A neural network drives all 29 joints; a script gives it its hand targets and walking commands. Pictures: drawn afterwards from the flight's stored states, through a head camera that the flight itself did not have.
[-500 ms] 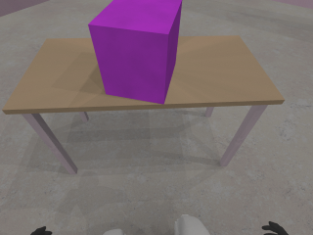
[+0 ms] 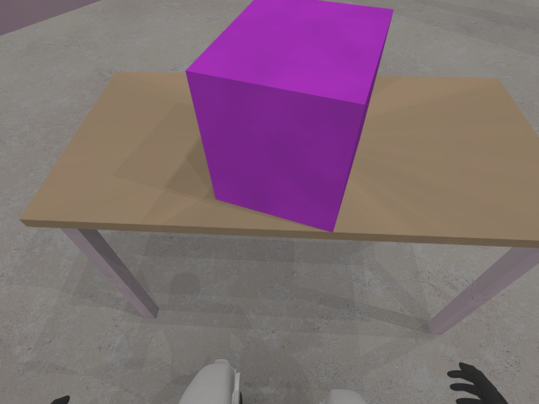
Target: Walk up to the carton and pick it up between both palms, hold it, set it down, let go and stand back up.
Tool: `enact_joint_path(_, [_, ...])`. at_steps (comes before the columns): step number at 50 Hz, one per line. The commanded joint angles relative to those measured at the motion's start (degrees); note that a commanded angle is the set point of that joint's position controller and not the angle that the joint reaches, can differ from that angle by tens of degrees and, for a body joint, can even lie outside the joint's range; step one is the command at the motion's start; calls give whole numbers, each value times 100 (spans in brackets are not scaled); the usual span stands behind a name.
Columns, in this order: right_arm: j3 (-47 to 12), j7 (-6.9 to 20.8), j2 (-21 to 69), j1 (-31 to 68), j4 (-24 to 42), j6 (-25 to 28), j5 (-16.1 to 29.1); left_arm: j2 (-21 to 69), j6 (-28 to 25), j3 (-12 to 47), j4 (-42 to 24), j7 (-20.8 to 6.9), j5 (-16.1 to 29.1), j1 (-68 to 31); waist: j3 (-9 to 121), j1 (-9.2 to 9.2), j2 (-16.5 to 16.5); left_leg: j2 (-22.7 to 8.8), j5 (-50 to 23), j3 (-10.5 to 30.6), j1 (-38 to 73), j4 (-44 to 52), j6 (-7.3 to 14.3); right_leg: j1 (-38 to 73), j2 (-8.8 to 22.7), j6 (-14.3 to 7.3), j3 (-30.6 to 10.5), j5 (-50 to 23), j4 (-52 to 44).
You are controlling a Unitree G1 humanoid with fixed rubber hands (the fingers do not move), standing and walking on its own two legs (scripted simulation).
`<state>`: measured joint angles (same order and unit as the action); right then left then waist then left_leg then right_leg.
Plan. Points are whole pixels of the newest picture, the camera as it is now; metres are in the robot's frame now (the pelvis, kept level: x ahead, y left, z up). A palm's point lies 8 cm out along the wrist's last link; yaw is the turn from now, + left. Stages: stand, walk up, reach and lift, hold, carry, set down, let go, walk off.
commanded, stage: walk up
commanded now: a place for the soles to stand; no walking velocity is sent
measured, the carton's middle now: (296, 112) +0.59 -0.03 +0.09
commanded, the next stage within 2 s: none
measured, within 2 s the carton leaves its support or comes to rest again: neither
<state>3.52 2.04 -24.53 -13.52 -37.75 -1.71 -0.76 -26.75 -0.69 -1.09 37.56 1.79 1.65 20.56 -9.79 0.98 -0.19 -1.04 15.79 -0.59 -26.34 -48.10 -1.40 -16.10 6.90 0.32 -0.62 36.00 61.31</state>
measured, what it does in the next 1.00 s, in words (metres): stands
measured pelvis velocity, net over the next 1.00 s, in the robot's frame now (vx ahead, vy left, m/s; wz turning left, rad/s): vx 0.04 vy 0.00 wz -0.13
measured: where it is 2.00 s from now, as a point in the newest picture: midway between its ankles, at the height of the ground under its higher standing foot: outside the picture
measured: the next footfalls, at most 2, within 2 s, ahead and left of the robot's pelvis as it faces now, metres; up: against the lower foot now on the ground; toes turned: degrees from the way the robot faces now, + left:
none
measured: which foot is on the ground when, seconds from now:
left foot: down 0.00-1.00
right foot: down 0.00-1.00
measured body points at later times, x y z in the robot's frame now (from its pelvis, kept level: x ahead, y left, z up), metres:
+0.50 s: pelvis +0.03 +0.01 +0.04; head +0.07 -0.01 +0.48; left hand +0.18 +0.32 -0.06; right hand +0.14 -0.31 -0.09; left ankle +0.11 +0.15 -0.69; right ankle +0.00 -0.14 -0.69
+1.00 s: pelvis +0.04 +0.00 +0.05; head +0.04 +0.00 +0.50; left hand +0.12 +0.30 -0.08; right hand +0.07 -0.31 -0.09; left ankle +0.11 +0.15 -0.68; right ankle +0.01 -0.13 -0.69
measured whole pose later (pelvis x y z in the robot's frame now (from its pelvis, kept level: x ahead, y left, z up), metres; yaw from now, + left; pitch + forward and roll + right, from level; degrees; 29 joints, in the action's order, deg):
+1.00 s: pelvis +0.04 +0.00 +0.05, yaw -7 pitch -4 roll +0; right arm 5.0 2.1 -19.7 -8.1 -61.8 -2.0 -0.8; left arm -19.5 -1.5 -3.1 61.5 0.3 -0.8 13.3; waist -2.8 -0.4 -0.7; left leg -5.8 15.9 -5.8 -14.9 -31.2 -0.7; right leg -8.5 1.8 -0.6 -0.2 17.2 29.5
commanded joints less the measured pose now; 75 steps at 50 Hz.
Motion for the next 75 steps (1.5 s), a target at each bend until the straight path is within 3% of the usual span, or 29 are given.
enact_joint_path(1, [488, -227, -1556, -133, 459, 120, 106, -1189, -72, -385, -584, 106, 33, -85, 1252, -406, -727, -1913, -633, 2824, 1422, 2341, 2005, -1071, -188, -253, -493, 556, 205])
enact_joint_path(4, [287, -203, -1300, 1105, 362, -20, 191, -1058, -184, -348, 57, 120, -21, 679, 1141, 302, -721, -1054, -1307, 1144, 354, 1121, 1086, 389, -93, -340, -384, -1398, -2939])
enact_joint_path(6, [180, -124, -984, 919, 312, -2, 279, -1777, -231, -512, -82, 99, -181, -312, 1030, -108, 489, -284, -727, 282, 623, 278, 283, -259, 847, -616, -2377, -1936, -3689])
enact_joint_path(7, [228, -180, -1269, 807, 146, 4, 265, -1742, -187, -468, -139, 25, -133, -796, 790, -142, 153, -324, -593, 577, 1403, 782, 292, -1123, 811, -837, -2014, -1865, -3228])
enact_joint_path(9, [151, -174, -1238, 730, -201, 103, 247, -1273, -250, -296, 167, -8, -10, -740, 1304, -189, -251, -787, -3016, 816, 2060, 1104, 648, -336, 137, -391, -684, -3539, -2709])
enact_joint_path(11, [258, -182, -1342, 878, -384, 146, 237, -1294, -265, -254, 427, -7, 91, -579, 1562, -125, 361, -890, -3849, 562, 2389, 785, 743, -157, 21, -306, -676, -4637, -2180])
enact_joint_path(16, [158, -212, -1244, 997, -914, 53, 270, -1170, -169, -188, 848, 21, 46, -891, 1747, -70, 356, -833, -3257, 247, 2181, 1050, 706, 437, 160, -348, -668, -4855, -2547])
enact_joint_path(24, [139, -122, -1057, 1454, -1599, 69, 314, -1095, -78, -211, 1435, -29, -35, -1563, 1216, -141, 358, -868, -1104, 267, 2345, 2092, 552, -5, 32, -220, -632, -2672, -3686])
enact_joint_path(31, [131, -80, -1017, 1514, -2118, 144, 293, -994, -84, -262, 1908, -57, -48, -1818, 1307, -82, 219, -849, -857, 163, 2274, 2700, 484, 394, -13, -182, -500, -2809, -3926])
enact_joint_path(32, [159, -81, -1085, 1467, -2177, 173, 271, -932, -112, -241, 1951, -56, -24, -1669, 1296, -42, -238, -937, -749, 361, 2342, 2876, 496, 301, -59, -217, -536, -2411, -3945])
enact_joint_path(40, [109, -125, -828, 1295, -2475, 262, 226, -751, -176, -265, 2304, -47, -58, -1799, 1262, -190, 194, -894, -1089, 91, 2739, 2877, 372, 230, -11, -154, -521, -2846, -4502])
enact_joint_path(43, [389, -70, -1163, 756, -2326, 172, -32, -487, -101, -372, 2084, -77, -196, -1268, 1289, -259, -995, -1480, 2823, 1212, 2475, 3913, 1062, -330, -673, -223, 214, -583, -2806])
enact_joint_path(46, [493, -103, -1192, 940, -2022, 163, -112, -256, -61, -365, 2072, -119, -201, -749, 935, -73, -835, -1925, 2384, 1183, 1598, 3862, 1371, -113, -349, -427, -41, -574, -2560])
enact_joint_path(48, [452, -84, -1012, 1362, -1764, 127, -76, -181, -158, -420, 2192, -104, -187, -174, 868, 306, -685, -1362, 2212, 356, 576, 3321, 836, 1028, -463, -564, 205, -1298, -3750])
enact_joint_path(49, [325, -30, -556, 1484, -1723, 83, 35, -429, -221, -420, 2217, -74, -264, -44, 777, 369, 140, -698, 1751, -282, 354, 2207, 356, 1231, -127, -666, -574, -499, -5014])
enact_joint_path(50, [266, 7, -153, 1548, -1506, 93, 77, -1126, -232, -634, 2131, -40, -365, 73, 575, 499, 1652, 89, 1682, -711, -704, 490, 164, 1133, 981, -1091, -2711, 1591, -6032])
enact_joint_path(51, [371, 8, -550, 1881, -1301, 50, -12, -1471, -234, -761, 1883, 43, -442, -374, -445, 516, 1169, -126, 1582, 362, -1108, -419, 263, 131, 1553, -1473, -3433, 2085, -6321])
enact_joint_path(52, [405, 42, -725, 1539, -1378, 81, -1, -1286, -243, -695, 1686, 119, -360, -812, -608, 212, 531, -166, 1339, 550, -1087, -609, 214, 111, 1412, -1505, -2866, 1201, -5935])
enact_joint_path(55, [470, -48, -652, 601, -1545, 316, 93, -815, -330, -580, 1563, 129, -322, -915, 217, -21, 486, -322, 1033, 562, -505, 301, 118, 1528, 939, -1282, -1261, -2861, -4702])
enact_joint_path(57, [316, -96, -368, 376, -1652, 353, 5, -629, -294, -456, 1415, 41, -306, -1126, 576, -125, 1216, -291, 171, 39, 579, 1149, 169, 1054, 783, -926, -539, -4070, -4324])
enact_joint_path(60, [414, -192, -778, 218, -1631, 294, 10, -535, -186, -352, 1376, -31, -169, -1100, 787, -467, 316, -351, -1619, 366, 2755, 2540, 348, -413, 578, -429, -310, -3532, -3142])
enact_joint_path(61, [531, -255, -1155, 348, -1570, 306, -24, -238, -173, -285, 1392, -57, -95, -784, 1060, -221, -851, -1214, -1816, 1561, 2904, 3016, 578, -623, -78, -92, 255, -2339, -2493])
enact_joint_path(62, [439, -273, -1208, 505, -1541, 291, 62, -344, -101, -323, 1359, -58, -86, -522, 1158, -53, -694, -1693, -699, 2584, 2087, 3441, 1137, -122, -384, -31, 122, -696, -2469])
enact_joint_path(64, [409, -218, -1223, 579, -1461, 257, 18, -624, 17, -401, 1510, -9, -70, -433, 925, -88, -673, -1609, 639, 2355, 1244, 3363, 1432, 426, -237, -165, -160, -217, -2567])
enact_joint_path(67, [203, -158, -703, 1144, -1433, 185, 157, -721, -139, -382, 1789, -21, -158, -297, 899, 86, -334, -939, -268, 1261, 1073, 2934, 769, 967, 12, -214, -563, -1941, -4379])
enact_joint_path(69, [191, -154, -682, 1023, -1580, 225, 244, -904, -219, -411, 1665, -52, -178, -1014, 693, -187, -167, -552, -992, 618, 2010, 2599, 421, 199, 196, -278, -815, -2066, -4527])
enact_joint_path(70, [142, -164, -748, 925, -1672, 266, 204, -805, -235, -342, 1690, -54, -148, -999, 1050, -167, -570, -601, -1831, 675, 2373, 2571, 429, 518, 109, -202, -505, -2737, -4340])
enact_joint_path(74, [63, -194, -599, 900, -1881, 298, 185, -549, -201, -228, 1929, -54, -90, -1004, 1420, -108, 172, -661, -2250, 585, 2471, 2469, 509, 1066, -16, -127, -301, -3305, -4343])
enact_joint_path(75, [79, -231, -728, 962, -1887, 290, 151, -590, -201, -224, 1914, -57, -86, -1091, 1496, -184, -177, -709, -2639, 417, 2511, 2390, 577, 1042, 86, -83, -223, -3703, -4323])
